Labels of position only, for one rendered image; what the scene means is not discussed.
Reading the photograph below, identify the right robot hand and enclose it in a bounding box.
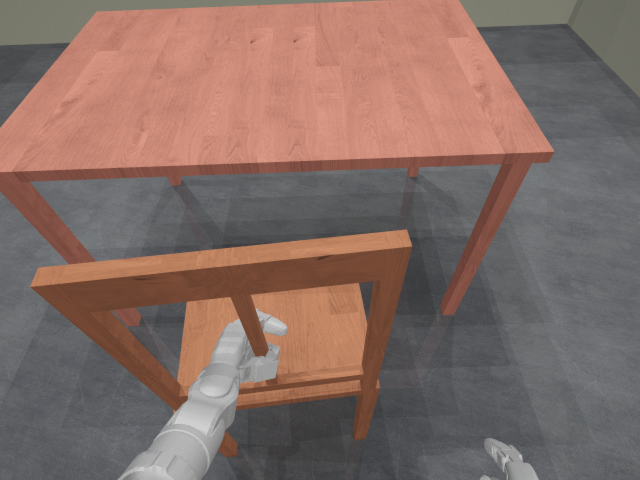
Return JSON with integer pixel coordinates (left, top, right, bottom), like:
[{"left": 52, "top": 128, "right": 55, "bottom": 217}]
[{"left": 479, "top": 438, "right": 539, "bottom": 480}]

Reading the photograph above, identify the chair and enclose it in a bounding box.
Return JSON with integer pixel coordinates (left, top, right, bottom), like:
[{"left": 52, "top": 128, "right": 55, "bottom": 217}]
[{"left": 30, "top": 229, "right": 412, "bottom": 457}]

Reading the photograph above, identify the left robot hand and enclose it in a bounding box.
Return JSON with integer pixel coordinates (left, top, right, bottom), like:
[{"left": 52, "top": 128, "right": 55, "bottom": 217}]
[{"left": 209, "top": 309, "right": 287, "bottom": 383}]

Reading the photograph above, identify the table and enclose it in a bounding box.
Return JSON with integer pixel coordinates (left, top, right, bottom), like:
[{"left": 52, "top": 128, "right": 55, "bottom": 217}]
[{"left": 0, "top": 0, "right": 554, "bottom": 326}]

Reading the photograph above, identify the left robot forearm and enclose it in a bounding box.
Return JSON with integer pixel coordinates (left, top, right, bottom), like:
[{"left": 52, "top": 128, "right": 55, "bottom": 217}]
[{"left": 118, "top": 363, "right": 240, "bottom": 480}]

